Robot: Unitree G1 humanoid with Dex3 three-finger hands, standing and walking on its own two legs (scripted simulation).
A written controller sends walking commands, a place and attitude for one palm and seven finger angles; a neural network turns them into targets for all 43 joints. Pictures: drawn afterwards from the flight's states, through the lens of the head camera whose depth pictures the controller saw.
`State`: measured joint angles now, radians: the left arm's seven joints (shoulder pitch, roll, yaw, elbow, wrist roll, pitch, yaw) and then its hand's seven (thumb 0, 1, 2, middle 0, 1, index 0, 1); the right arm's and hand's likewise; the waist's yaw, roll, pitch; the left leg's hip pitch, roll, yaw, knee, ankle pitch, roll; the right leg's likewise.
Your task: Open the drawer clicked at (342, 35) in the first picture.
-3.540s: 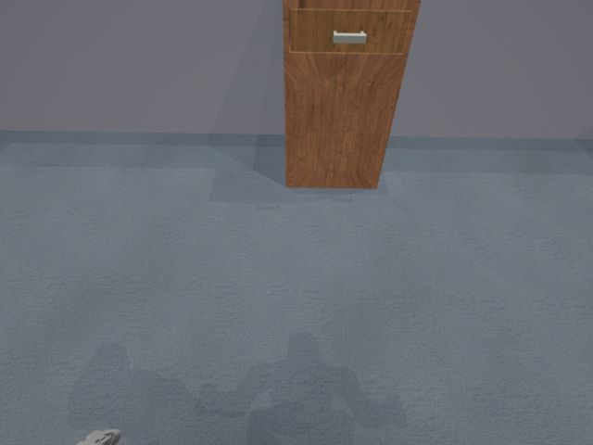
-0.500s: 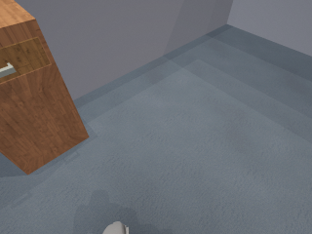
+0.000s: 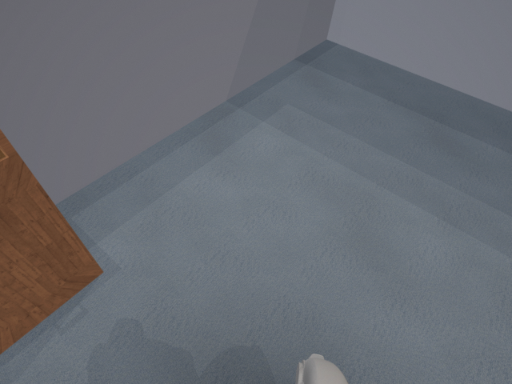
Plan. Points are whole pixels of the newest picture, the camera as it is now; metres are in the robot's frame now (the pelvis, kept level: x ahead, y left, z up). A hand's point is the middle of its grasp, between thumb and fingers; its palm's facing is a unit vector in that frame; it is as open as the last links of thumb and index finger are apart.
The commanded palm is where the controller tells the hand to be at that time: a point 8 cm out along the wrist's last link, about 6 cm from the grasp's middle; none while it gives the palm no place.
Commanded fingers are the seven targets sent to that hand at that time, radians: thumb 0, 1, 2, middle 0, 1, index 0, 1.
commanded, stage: turn to face it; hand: left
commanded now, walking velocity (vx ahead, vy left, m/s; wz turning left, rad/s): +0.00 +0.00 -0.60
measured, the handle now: out of the picture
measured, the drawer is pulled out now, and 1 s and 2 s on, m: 0.00 0.00 0.00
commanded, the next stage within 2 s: take the last steps up to it in 1.76 s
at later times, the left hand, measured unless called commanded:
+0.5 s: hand (189, 336) +0.23 +0.14 -0.17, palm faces +0.14 -0.98 -0.13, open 7.3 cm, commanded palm none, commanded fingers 0.00 0.90 0.90 -0.20 -0.30 -0.20 -0.30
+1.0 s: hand out of the picture +0.13 +0.18 -0.16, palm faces +0.42 -0.85 -0.32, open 7.4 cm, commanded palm none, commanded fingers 0.00 0.90 0.90 -0.20 -0.30 -0.20 -0.30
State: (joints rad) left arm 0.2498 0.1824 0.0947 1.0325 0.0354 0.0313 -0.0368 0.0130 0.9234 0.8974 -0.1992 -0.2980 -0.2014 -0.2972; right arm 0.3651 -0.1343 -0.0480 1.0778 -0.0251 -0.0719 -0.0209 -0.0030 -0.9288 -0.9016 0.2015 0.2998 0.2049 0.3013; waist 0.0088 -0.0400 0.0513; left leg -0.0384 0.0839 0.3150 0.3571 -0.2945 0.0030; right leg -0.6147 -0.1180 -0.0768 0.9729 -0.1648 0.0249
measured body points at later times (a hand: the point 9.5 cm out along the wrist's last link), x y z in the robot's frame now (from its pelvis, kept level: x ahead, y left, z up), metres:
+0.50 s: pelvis +0.12 -0.03 -0.02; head +0.13 -0.02 +0.43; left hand +0.22 +0.19 -0.16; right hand +0.19 -0.27 -0.16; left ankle +0.13 +0.08 -0.71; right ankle +0.18 -0.14 -0.74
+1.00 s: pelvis +0.14 -0.06 -0.02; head +0.18 -0.06 +0.43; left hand +0.11 +0.23 -0.14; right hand +0.31 -0.26 -0.17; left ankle +0.14 +0.09 -0.74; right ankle +0.18 -0.17 -0.75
